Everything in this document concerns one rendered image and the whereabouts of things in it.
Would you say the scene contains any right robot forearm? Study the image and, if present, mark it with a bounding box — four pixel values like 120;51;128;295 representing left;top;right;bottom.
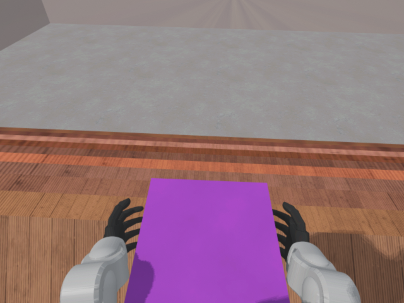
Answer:
286;242;361;303

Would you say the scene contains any left robot forearm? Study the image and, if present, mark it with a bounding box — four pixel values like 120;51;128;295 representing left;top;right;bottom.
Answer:
60;236;129;303

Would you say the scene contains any carton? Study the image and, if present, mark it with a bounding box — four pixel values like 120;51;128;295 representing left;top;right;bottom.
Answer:
124;178;290;303

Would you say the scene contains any right robot hand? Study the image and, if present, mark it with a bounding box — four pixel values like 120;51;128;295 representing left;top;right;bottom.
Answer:
272;202;309;262

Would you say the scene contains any left robot hand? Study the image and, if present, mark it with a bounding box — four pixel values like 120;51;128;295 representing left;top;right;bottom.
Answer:
104;198;144;252

